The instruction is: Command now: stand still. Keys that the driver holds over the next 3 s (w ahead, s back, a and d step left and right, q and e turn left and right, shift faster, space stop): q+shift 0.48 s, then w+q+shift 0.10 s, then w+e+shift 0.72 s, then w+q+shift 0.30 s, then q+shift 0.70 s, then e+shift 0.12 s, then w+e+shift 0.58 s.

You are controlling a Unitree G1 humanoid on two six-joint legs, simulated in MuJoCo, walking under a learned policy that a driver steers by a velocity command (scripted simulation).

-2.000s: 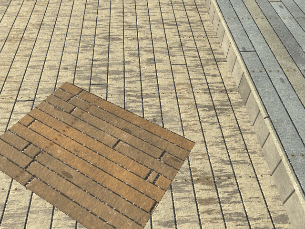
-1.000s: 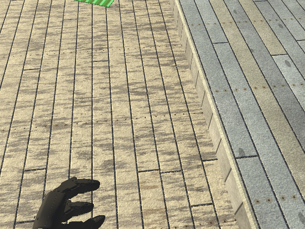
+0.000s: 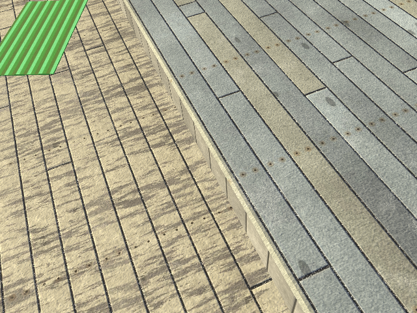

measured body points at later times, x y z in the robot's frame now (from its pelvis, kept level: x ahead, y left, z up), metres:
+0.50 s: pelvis -0.02 +0.03 +0.00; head +0.01 +0.07 +0.45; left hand +0.01 +0.34 -0.12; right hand +0.19 -0.21 -0.09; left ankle -0.05 +0.09 -0.74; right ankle +0.02 -0.11 -0.67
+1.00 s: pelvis +0.20 +0.05 -0.02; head +0.22 +0.04 +0.43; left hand +0.28 +0.38 -0.09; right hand +0.32 -0.21 -0.15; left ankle -0.04 +0.09 -0.73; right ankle +0.31 -0.01 -0.74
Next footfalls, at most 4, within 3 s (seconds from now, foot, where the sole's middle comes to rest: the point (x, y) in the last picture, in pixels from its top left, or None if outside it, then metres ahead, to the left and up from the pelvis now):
0.36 left None -0.01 0.10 -0.77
1.00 right None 0.34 0.01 -0.77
1.44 left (169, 226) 0.79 0.21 -0.77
1.84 right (194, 168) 1.05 0.12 -0.77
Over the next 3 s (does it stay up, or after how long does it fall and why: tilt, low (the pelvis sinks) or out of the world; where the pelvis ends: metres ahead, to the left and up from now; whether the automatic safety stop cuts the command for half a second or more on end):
stays up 1.35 0.36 -0.04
